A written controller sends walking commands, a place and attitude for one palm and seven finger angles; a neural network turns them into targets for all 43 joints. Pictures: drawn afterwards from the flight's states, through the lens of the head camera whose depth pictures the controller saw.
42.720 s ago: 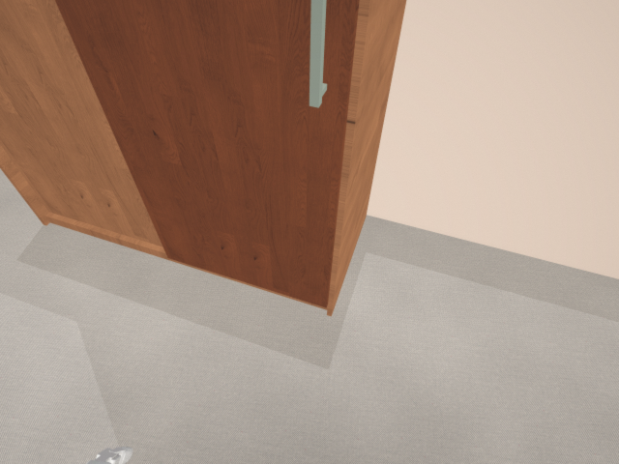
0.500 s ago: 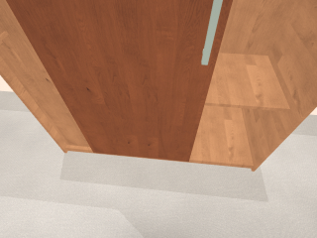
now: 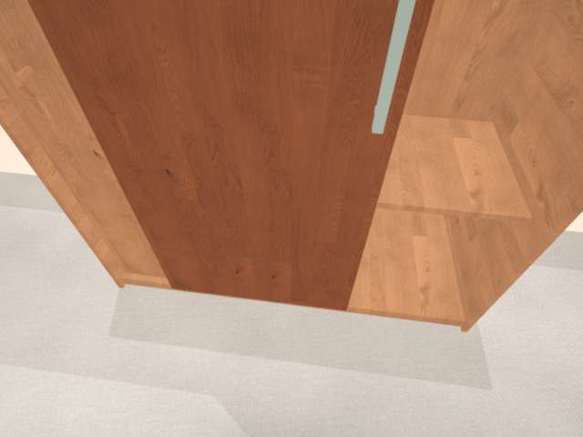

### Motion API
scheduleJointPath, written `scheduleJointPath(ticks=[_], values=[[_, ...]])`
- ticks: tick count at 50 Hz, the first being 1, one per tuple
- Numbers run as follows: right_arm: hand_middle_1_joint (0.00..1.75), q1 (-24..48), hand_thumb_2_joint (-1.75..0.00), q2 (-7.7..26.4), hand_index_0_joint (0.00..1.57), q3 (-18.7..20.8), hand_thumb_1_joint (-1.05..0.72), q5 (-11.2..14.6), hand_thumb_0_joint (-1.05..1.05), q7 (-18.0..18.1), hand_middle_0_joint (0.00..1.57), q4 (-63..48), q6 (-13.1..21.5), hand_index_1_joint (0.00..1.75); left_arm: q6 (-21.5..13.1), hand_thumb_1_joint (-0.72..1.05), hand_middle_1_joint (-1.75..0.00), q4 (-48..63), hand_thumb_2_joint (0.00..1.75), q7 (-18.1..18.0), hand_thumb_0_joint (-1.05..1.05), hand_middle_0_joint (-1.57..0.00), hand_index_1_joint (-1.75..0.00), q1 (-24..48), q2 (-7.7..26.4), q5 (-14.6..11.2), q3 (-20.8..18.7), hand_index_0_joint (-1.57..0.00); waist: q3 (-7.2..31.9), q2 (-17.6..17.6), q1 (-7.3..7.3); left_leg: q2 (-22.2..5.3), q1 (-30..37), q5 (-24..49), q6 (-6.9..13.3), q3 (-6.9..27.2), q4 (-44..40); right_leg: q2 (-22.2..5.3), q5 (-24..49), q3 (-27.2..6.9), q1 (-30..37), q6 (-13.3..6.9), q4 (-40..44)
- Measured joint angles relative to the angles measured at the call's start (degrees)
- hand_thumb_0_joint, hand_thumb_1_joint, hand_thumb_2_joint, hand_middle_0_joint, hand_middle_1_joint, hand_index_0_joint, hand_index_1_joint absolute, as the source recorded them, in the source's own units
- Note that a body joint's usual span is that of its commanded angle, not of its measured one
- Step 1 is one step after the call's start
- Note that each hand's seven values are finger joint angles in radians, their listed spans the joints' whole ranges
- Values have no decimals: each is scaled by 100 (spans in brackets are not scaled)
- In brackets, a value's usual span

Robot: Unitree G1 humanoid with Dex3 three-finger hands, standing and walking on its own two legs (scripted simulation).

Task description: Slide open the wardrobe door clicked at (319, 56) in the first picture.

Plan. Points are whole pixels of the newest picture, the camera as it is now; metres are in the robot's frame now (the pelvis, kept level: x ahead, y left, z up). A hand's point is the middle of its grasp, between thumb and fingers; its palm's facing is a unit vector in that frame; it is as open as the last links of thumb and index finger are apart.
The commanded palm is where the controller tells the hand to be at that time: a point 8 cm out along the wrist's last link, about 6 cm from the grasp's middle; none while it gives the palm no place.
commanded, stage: let the arm hang, fingers relaxed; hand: right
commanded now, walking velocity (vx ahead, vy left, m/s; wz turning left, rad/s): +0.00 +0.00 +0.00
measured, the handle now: (392, 52) +0.62 -0.11 +0.23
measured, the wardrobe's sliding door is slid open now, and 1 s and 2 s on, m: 0.43 0.43 0.43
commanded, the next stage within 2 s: look to check the result in 0.08 s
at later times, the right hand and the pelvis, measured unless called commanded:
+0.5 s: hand out of the picture +0.04 -0.17 -0.18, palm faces +0.00 +0.98 -0.20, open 7.4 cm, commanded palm none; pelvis +0.02 +0.01 +0.00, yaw +0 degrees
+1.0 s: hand out of the picture +0.06 -0.18 -0.17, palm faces +0.00 +0.98 -0.22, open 7.4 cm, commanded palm none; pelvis +0.03 +0.01 +0.00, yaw +0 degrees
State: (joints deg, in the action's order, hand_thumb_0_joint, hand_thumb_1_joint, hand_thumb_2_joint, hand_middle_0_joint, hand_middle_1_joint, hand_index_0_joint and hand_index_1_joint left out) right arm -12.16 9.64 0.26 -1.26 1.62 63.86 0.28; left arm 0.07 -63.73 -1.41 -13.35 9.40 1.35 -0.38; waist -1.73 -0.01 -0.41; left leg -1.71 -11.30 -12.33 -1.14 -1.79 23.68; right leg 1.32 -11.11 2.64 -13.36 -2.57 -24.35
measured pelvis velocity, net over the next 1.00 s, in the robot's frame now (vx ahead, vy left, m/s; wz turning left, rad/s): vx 0.03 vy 0.01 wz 0.00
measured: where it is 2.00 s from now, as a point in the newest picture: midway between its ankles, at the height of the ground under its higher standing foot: outside the picture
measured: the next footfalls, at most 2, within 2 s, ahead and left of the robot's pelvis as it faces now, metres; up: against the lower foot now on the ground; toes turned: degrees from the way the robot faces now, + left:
none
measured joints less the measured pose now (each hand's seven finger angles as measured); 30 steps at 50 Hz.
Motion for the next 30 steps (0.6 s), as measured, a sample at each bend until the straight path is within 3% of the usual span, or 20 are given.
scheduleJointPath(ticks=[30], values=[[30, -21, -90, 22, 20, -57, -90, 45, 0, -2, 20, 209, 50, 30, -34, 91, -30, -207, 90, -17, 1, -20, -30, 227, 48, -36, 72, -20, -90, -21, 36, 69, 401, -73, 67, -26, -308, -56, -81, -32, 389, 95, 279]])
